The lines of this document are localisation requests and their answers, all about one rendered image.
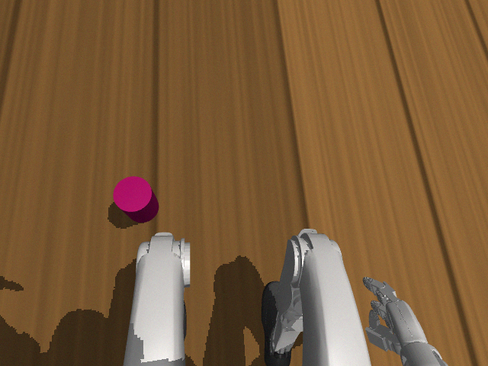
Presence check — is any right robot hand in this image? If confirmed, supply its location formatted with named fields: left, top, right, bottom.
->
left=363, top=277, right=428, bottom=355

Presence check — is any can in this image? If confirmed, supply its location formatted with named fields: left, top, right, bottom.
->
left=113, top=176, right=159, bottom=223

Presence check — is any right robot foot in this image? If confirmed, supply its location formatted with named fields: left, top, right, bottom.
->
left=262, top=281, right=291, bottom=366

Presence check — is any right robot arm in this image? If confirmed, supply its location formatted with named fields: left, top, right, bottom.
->
left=400, top=342, right=448, bottom=366

